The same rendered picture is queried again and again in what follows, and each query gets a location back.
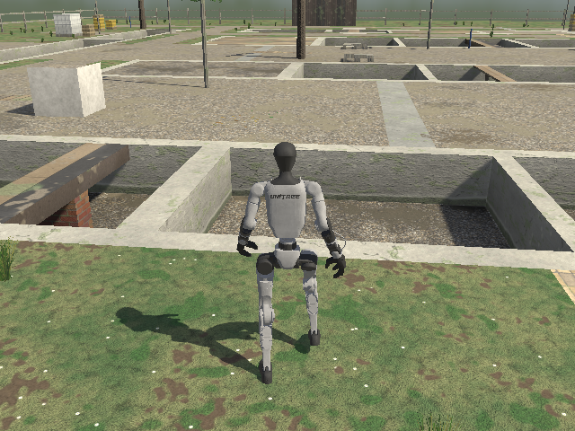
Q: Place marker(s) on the robot right forearm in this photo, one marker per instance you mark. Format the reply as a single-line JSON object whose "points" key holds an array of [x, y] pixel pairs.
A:
{"points": [[331, 241]]}

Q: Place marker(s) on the robot left forearm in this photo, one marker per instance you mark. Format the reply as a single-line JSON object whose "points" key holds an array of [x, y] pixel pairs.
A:
{"points": [[244, 234]]}

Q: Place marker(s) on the robot left upper arm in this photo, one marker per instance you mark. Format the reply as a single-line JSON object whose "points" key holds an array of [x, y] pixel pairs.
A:
{"points": [[253, 203]]}

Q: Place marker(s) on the robot right upper arm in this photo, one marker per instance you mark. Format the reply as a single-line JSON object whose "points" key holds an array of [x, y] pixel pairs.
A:
{"points": [[314, 189]]}

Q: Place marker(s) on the right robot hand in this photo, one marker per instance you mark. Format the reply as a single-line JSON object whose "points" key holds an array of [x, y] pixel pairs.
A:
{"points": [[341, 265]]}

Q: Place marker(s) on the left robot hand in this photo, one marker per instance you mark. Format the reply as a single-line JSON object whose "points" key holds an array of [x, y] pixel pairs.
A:
{"points": [[249, 244]]}

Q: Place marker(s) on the humanoid robot torso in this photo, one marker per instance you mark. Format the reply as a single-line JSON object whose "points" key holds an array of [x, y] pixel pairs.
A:
{"points": [[286, 210]]}

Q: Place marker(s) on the robot left thigh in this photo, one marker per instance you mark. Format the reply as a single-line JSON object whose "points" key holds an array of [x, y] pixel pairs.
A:
{"points": [[265, 273]]}

